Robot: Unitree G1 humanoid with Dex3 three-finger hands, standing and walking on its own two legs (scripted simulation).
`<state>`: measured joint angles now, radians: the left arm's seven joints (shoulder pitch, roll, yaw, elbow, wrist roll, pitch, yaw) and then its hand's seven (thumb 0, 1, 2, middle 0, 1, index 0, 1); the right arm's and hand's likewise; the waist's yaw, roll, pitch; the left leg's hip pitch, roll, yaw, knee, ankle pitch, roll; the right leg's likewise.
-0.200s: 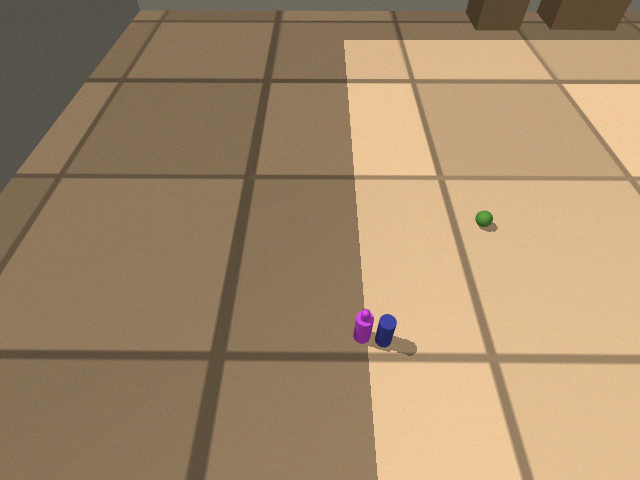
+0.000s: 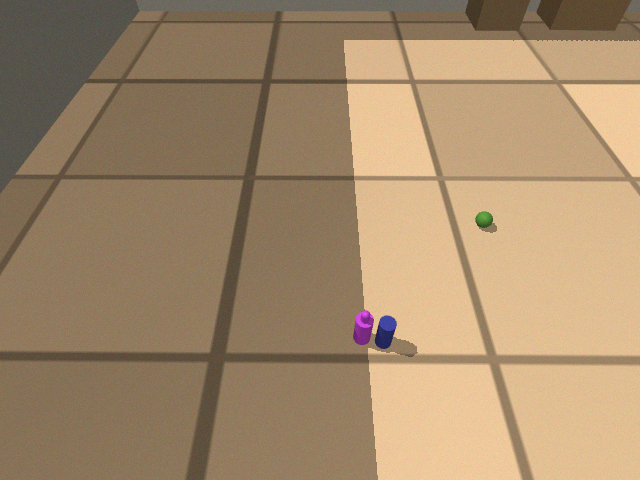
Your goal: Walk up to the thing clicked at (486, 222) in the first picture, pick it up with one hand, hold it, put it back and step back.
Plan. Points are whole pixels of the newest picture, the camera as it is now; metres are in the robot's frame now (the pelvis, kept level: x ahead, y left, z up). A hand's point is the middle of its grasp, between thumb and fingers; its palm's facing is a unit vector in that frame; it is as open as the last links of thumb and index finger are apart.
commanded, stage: stand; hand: left
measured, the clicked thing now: (484, 219) +1.23 -0.65 -0.75
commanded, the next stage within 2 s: walk up in 0.92 s
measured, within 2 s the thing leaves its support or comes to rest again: neither
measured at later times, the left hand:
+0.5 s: hand out of the picture +0.08 +0.25 -0.16, palm faces -0.03 -0.94 -0.35, open 7.4 cm
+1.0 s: hand out of the picture +0.08 +0.26 -0.16, palm faces -0.09 -0.94 -0.33, open 7.4 cm
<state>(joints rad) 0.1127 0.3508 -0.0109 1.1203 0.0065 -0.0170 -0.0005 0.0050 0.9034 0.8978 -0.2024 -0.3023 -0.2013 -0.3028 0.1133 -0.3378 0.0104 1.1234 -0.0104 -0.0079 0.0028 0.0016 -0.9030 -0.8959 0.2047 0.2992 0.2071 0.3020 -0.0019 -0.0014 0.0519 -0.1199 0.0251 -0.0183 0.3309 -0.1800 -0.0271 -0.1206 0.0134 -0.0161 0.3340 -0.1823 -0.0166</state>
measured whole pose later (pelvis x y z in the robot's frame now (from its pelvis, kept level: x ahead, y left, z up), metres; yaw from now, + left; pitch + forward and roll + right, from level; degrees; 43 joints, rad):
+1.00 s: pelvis +0.01 +0.00 +0.00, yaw -5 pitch -1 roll +1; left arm 0.18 0.38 0.05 1.05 0.04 0.03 -0.06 0.01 0.90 0.90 -0.20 -0.30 -0.20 -0.30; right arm 0.13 -0.35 -0.04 1.04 -0.03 -0.05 0.01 0.00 -0.90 -0.90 0.21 0.30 0.21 0.30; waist 0.03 -0.02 0.04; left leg -0.11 0.03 0.07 0.36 -0.23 -0.01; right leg -0.25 0.00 0.02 0.61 -0.34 -0.01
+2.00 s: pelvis +0.31 -0.25 -0.02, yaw -33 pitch -2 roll +2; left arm 0.17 0.46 0.07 0.85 0.01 -0.02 -0.10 0.01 0.91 0.90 -0.20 -0.30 -0.20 -0.30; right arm 0.41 -0.44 -0.06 0.87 -0.02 -0.09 0.04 0.00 -0.90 -0.90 0.21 0.30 0.21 0.30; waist -0.08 -0.03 0.08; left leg -0.02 0.11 0.22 0.46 -0.38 -0.06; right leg -0.47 -0.08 0.00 0.62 -0.17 -0.03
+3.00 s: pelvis +0.59 -0.52 -0.03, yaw -39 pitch -4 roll +1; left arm 0.29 0.41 0.06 0.87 0.01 -0.10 -0.03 0.00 0.90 0.90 -0.20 -0.30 -0.20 -0.30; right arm 0.35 -0.43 -0.05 0.87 -0.01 0.00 0.05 0.01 -0.90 -0.90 0.20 0.30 0.21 0.30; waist 0.00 0.07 0.06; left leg -0.30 0.05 0.01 0.98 -0.48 0.03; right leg -0.34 -0.03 -0.06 0.66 -0.26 -0.02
